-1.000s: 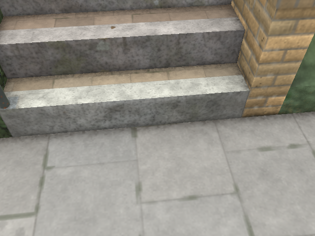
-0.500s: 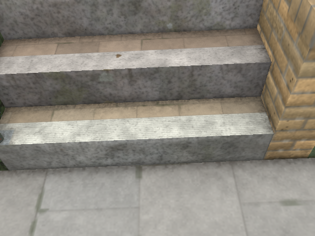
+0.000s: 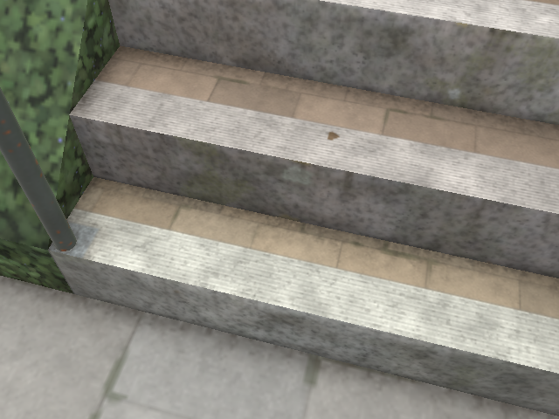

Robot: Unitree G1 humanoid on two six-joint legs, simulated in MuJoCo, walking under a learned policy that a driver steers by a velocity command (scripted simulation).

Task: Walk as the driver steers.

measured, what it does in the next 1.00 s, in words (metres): walks ahead, turning left: right foot, then left foot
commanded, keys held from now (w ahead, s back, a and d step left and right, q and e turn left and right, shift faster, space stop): w+q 0.36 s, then w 0.48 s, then e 0.16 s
